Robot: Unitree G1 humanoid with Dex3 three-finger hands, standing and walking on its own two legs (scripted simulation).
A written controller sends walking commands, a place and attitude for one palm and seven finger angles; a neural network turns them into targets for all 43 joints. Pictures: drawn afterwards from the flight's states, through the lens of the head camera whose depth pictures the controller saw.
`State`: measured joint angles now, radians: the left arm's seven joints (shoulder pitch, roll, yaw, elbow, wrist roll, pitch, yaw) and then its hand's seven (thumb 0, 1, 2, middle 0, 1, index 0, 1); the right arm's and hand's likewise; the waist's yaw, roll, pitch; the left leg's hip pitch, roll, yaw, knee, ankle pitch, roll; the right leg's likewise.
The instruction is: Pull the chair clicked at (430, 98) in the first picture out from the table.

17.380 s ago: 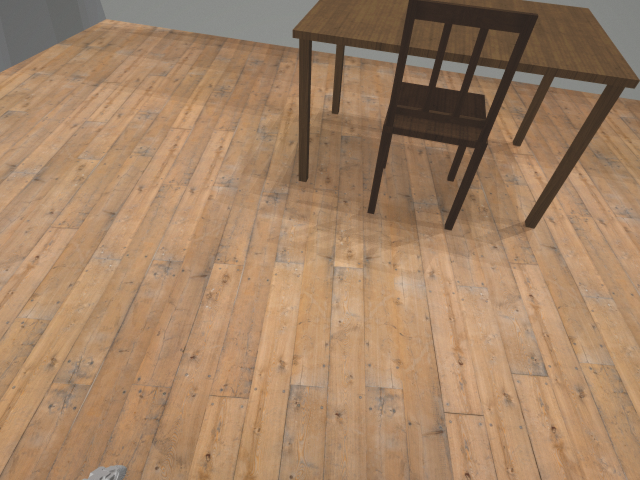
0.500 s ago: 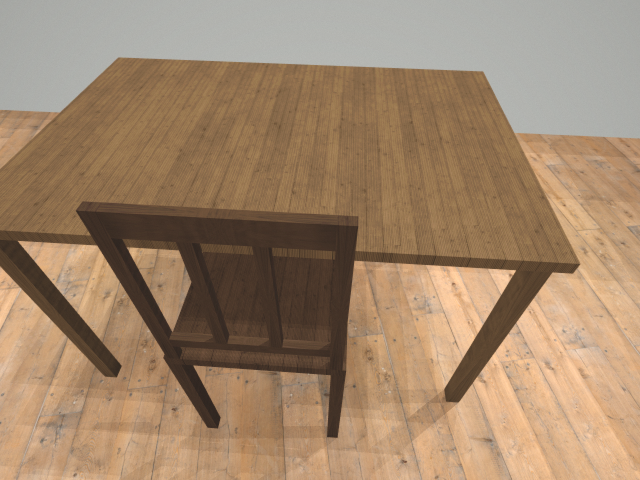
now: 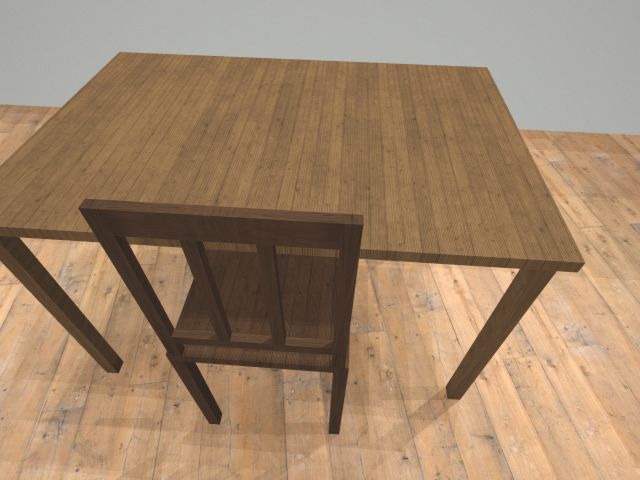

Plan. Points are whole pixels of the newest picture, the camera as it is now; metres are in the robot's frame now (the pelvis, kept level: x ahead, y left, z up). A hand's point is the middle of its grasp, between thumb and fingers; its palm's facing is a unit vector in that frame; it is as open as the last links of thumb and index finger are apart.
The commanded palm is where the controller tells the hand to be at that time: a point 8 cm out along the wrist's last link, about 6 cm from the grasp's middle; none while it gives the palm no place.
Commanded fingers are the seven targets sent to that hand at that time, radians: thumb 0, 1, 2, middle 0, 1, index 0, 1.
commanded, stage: look again from close up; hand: left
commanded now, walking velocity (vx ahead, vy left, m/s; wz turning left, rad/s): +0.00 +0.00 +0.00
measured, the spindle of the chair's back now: (210, 294) +0.41 +0.22 -0.08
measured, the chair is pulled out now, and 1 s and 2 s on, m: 0.00 0.00 0.00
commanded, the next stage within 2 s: raise the hand toward the chair's back in 0.08 s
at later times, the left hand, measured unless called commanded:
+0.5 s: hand (221, 424) +0.19 +0.14 -0.02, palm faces +0.01 -1.00 +0.04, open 8.4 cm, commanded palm +0.11 +0.22 -0.07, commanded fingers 0.00 0.50 0.73 -0.16 -0.24 -0.16 -0.24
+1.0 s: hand (198, 470) +0.15 +0.16 -0.07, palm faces -0.11 -0.99 +0.03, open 12.8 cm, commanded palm +0.12 +0.25 -0.05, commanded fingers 0.00 -0.08 0.48 -0.10 -0.15 -0.10 -0.15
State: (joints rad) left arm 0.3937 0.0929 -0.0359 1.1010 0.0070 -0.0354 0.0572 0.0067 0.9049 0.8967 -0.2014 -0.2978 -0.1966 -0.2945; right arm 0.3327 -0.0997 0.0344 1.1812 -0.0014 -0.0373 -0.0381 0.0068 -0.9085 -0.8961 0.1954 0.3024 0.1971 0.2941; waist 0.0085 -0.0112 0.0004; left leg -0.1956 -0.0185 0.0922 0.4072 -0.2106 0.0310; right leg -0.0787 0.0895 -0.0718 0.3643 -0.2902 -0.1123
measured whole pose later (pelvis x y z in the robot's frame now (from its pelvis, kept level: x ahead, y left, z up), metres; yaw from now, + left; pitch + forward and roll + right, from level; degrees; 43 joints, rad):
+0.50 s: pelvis -0.04 +0.01 -0.04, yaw +2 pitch +9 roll +2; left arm 0.28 0.11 -0.04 0.22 -0.20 -0.38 -0.07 0.05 0.77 0.82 -0.17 -0.27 -0.17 -0.26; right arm 0.20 -0.33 -0.04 0.71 0.01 -0.27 -0.03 0.02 -0.92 -0.90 0.20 0.30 0.20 0.29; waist -0.05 0.02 -0.13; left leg -0.64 -0.04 0.08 0.81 -0.32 0.05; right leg -0.55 0.03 -0.11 0.86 -0.46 -0.10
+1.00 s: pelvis -0.08 +0.02 -0.10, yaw +1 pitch +13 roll -2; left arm 0.29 0.19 0.02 0.08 -0.24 -0.34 -0.26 0.01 0.14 0.57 -0.13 -0.18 -0.12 -0.18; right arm 0.20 -0.18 0.08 0.54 0.05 -0.11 -0.04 0.02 -0.90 -0.90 0.20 0.30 0.21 0.30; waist -0.01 0.05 -0.10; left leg -0.97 0.01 0.05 1.15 -0.41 0.07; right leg -0.85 0.06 -0.16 1.14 -0.54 -0.10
